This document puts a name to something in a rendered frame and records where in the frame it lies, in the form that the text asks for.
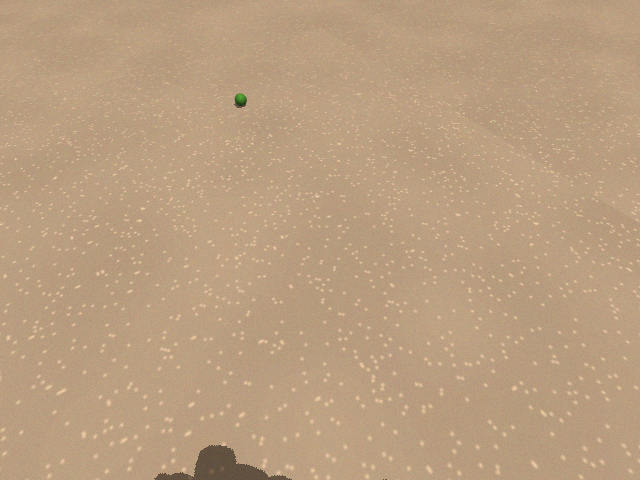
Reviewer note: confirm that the ball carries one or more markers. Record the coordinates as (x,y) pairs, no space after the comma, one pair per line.
(240,99)

